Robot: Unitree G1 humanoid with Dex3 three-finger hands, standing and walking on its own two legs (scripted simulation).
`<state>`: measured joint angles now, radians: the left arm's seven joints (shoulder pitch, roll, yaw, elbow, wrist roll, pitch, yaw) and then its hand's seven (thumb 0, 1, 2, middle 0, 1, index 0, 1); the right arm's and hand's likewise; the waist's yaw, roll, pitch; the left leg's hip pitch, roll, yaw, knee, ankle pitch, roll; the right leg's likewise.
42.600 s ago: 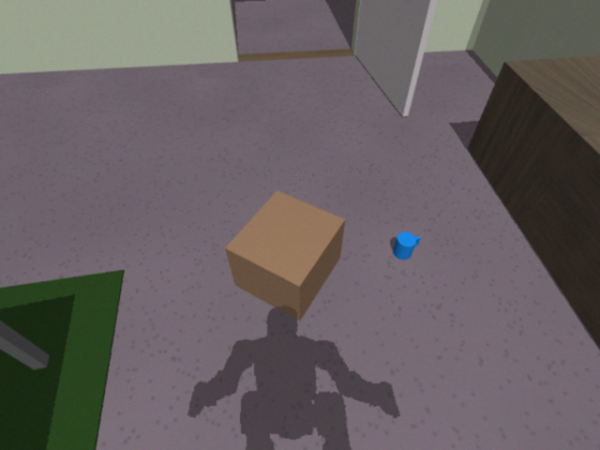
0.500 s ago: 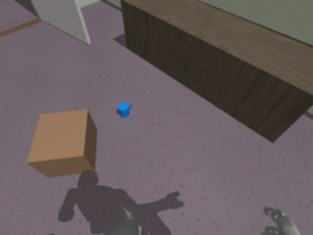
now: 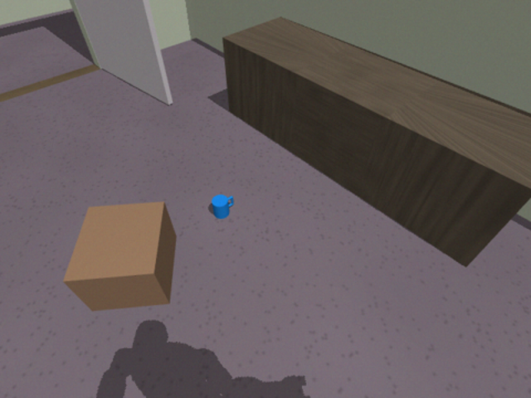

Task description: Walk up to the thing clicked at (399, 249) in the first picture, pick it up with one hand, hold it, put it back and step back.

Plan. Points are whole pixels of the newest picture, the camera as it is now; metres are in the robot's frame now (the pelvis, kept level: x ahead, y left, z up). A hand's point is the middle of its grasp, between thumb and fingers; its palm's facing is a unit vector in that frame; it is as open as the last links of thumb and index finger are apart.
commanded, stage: step back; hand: left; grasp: from above
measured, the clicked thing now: (223, 205) +1.07 +0.24 -0.72
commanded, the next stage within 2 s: stand in 0.58 s
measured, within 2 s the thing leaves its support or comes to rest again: neither
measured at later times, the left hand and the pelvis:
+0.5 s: hand out of the picture +0.12 +0.29 -0.15, palm faces +0.01 -0.93 -0.37, open 7.4 cm; pelvis +0.05 +0.02 +0.00, yaw +1 degrees
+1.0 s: hand out of the picture +0.14 +0.26 -0.14, palm faces -0.03 -0.94 -0.34, open 7.4 cm; pelvis +0.05 +0.01 +0.02, yaw +0 degrees
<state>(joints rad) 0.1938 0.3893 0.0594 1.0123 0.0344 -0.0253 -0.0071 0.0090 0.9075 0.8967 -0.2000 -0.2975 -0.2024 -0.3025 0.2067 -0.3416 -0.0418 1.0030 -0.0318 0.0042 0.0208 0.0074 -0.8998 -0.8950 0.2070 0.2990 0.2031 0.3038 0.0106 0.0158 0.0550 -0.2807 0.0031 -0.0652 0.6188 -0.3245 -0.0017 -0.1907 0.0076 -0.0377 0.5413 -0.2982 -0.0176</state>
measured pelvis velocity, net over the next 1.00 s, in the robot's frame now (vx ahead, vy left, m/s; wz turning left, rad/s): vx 0.05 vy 0.01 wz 0.01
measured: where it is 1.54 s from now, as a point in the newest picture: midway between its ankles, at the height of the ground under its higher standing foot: outside the picture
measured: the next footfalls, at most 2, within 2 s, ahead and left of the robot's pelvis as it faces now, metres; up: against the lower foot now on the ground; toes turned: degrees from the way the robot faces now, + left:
none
